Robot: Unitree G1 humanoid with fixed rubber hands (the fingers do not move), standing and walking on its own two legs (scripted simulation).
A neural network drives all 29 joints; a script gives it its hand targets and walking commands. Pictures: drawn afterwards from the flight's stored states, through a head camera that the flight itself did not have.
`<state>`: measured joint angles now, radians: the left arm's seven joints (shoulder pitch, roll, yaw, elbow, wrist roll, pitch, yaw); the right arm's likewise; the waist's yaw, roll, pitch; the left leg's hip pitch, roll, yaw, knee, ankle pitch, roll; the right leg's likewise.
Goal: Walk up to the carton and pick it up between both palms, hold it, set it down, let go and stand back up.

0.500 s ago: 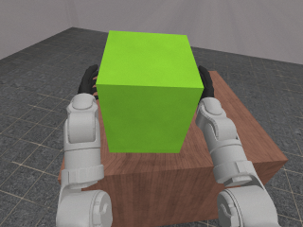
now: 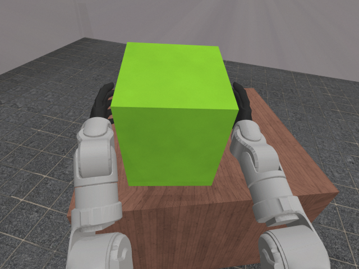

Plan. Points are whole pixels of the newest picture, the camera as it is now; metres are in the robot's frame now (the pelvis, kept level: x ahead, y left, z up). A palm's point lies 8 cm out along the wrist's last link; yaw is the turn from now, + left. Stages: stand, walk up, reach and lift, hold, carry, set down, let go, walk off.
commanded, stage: hold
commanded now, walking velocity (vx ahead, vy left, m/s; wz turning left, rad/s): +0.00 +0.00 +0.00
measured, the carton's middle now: (172, 118) +0.40 +0.01 +0.18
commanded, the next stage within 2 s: none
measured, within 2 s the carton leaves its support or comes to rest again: neither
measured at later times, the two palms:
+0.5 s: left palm (103, 119) +0.36 +0.15 +0.21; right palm (240, 120) +0.36 -0.13 +0.21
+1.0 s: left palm (101, 122) +0.36 +0.16 +0.20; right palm (238, 121) +0.36 -0.13 +0.20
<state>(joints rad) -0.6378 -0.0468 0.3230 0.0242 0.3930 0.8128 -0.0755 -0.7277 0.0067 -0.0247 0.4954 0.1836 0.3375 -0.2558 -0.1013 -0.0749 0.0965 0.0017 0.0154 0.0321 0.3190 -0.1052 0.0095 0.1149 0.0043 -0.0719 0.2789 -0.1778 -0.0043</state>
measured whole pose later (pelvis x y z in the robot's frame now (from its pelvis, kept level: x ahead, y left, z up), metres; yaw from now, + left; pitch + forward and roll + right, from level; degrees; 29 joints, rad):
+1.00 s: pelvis +0.00 +0.00 +0.00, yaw +0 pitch -12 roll -1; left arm -0.65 -0.04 0.31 0.05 0.39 0.81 -0.06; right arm -0.75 0.01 -0.06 0.53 0.16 0.32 -0.23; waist -0.10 -0.07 0.11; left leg -0.02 0.01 0.03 0.32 -0.09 0.01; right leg 0.09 0.00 -0.08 0.27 -0.17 -0.01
